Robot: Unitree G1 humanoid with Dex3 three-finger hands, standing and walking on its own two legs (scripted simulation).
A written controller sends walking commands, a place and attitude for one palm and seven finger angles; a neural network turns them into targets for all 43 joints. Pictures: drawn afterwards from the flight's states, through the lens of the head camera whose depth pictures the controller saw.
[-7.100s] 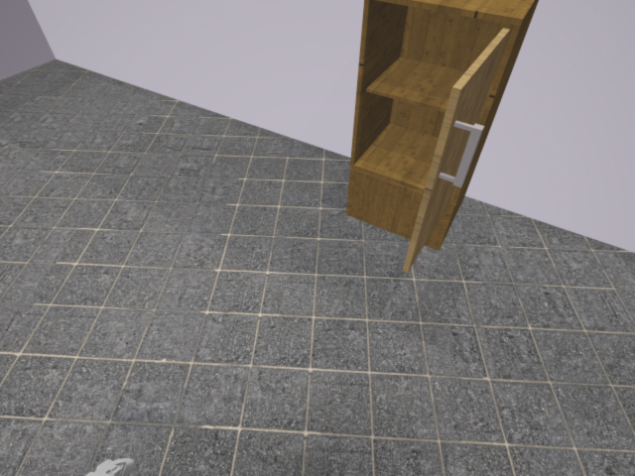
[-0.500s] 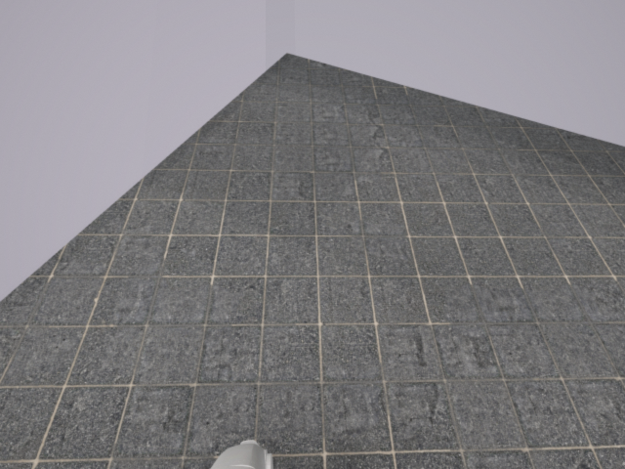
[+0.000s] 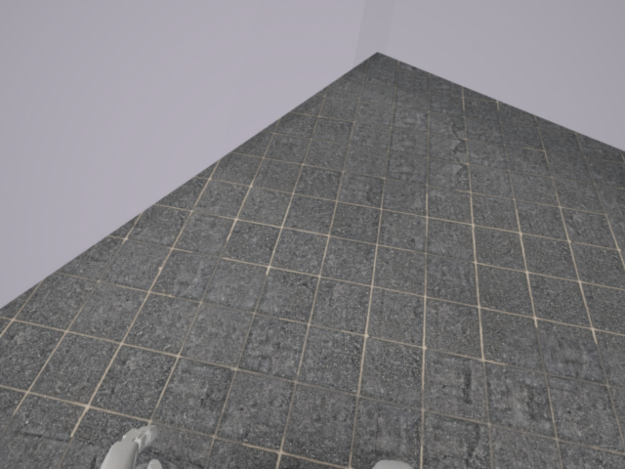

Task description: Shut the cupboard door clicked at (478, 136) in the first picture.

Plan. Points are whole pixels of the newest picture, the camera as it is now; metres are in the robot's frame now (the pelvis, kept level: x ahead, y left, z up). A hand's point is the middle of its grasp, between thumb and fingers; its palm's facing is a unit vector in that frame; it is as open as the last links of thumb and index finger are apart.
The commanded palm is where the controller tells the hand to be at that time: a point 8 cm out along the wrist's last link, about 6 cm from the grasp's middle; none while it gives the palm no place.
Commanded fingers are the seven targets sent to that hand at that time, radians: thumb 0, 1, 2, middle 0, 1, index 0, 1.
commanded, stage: walk to a spot facing it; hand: left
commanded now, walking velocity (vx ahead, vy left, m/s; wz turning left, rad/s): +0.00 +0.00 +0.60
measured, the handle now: out of the picture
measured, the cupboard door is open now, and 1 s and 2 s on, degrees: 88 88 88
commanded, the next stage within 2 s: none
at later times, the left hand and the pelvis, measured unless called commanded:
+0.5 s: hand out of the picture -0.03 +0.16 -0.15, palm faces +0.34 -0.90 -0.27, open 7.4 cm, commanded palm none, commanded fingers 0.00 0.90 0.90 -0.20 -0.30 -0.20 -0.30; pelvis -0.02 -0.04 +0.00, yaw +21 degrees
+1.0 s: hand out of the picture -0.03 +0.23 -0.15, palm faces +0.58 -0.77 -0.28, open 7.4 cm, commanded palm none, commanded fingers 0.00 0.90 0.90 -0.20 -0.30 -0.20 -0.30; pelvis -0.01 -0.02 +0.00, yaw +37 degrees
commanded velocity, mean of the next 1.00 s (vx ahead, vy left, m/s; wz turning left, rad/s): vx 0.00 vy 0.00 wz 0.60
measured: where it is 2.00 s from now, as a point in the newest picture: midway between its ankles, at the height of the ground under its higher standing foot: outside the picture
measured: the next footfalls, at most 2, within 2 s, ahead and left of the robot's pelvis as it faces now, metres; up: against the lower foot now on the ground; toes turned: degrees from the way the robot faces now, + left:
right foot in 0.16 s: +0.02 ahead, -0.16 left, +0.00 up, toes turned +6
left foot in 0.60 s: -0.05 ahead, +0.10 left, +0.00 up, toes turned +30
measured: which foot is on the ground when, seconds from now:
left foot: down 0.00-0.16, up 0.18-0.58, down 0.60-1.00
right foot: up 0.00-0.14, down 0.16-0.60, up 0.62-1.00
